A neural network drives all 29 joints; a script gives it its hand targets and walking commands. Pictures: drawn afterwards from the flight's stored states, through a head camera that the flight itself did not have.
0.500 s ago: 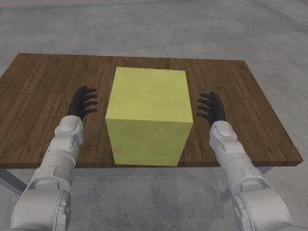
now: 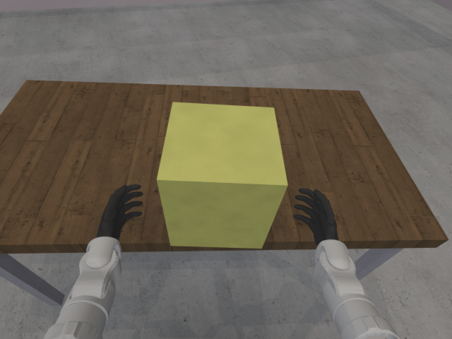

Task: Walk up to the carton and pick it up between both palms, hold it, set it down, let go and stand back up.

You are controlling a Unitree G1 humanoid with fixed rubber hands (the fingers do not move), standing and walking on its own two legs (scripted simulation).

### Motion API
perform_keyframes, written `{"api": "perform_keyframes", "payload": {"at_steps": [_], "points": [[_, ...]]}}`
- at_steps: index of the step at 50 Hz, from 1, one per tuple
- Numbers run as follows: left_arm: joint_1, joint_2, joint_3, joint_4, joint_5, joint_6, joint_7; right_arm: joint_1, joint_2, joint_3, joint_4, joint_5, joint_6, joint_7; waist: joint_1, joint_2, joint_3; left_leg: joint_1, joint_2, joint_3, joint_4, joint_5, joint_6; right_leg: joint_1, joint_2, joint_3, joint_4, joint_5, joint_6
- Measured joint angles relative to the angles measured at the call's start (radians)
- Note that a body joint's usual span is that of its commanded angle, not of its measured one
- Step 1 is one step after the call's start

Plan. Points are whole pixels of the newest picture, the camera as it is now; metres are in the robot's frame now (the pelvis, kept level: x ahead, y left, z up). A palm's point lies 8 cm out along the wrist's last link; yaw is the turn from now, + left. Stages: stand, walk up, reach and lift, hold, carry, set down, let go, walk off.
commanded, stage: set down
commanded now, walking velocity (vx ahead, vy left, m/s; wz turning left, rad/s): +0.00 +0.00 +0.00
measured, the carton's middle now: (219, 179) +0.42 +0.01 +0.00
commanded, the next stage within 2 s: let go in 1.36 s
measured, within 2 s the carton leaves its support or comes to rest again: neither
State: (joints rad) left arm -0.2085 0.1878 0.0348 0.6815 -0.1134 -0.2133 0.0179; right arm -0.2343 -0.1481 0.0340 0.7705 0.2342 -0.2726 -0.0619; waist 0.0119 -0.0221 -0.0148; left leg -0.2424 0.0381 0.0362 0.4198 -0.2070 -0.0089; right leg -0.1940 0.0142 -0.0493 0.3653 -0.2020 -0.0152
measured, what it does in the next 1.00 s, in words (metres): stands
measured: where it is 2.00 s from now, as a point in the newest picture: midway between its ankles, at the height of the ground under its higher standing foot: outside the picture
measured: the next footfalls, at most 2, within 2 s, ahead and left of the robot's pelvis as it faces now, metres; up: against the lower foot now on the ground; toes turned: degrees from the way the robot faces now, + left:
none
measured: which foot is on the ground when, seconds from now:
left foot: down 0.00-1.00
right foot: down 0.00-1.00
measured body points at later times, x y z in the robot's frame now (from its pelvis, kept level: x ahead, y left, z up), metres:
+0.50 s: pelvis +0.00 +0.00 -0.01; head +0.01 +0.02 +0.44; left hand +0.25 +0.22 -0.05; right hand +0.24 -0.19 -0.05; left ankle +0.01 +0.12 -0.74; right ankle -0.01 -0.11 -0.74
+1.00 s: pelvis +0.01 +0.00 +0.00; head +0.00 +0.01 +0.45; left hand +0.21 +0.22 -0.07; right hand +0.20 -0.21 -0.06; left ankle +0.01 +0.12 -0.74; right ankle -0.01 -0.11 -0.74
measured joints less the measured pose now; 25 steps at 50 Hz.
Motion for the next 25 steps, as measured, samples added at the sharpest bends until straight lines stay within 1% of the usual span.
{"api": "perform_keyframes", "payload": {"at_steps": [8,14,19,25], "points": [[0.095,-0.003,-0.025,0.039,-0.008,-0.123,0.007,0.099,0.015,-0.002,0.039,-0.024,-0.113,0.021,-0.002,0.000,0.001,-0.007,-0.001,-0.002,0.029,-0.020,0.000,-0.009,0.000,0.004,0.033,-0.022,0.000],[0.145,-0.003,-0.034,0.065,-0.019,-0.189,0.009,0.148,0.023,0.002,0.077,-0.034,-0.190,0.033,-0.002,0.001,0.007,-0.014,0.000,-0.002,0.060,-0.038,0.000,-0.019,0.001,0.008,0.067,-0.041,0.000],[0.176,0.000,-0.034,0.072,-0.023,-0.207,0.009,0.174,0.026,0.013,0.102,-0.037,-0.233,0.041,-0.002,-0.001,0.012,-0.012,0.001,-0.003,0.078,-0.050,-0.001,-0.019,0.002,0.011,0.087,-0.052,-0.001],[0.204,0.002,-0.041,0.067,-0.025,-0.183,0.009,0.199,0.025,0.016,0.124,-0.047,-0.240,0.047,-0.001,-0.001,0.017,0.010,0.000,-0.004,0.080,-0.054,-0.001,0.001,0.002,0.014,0.092,-0.058,-0.001]]}}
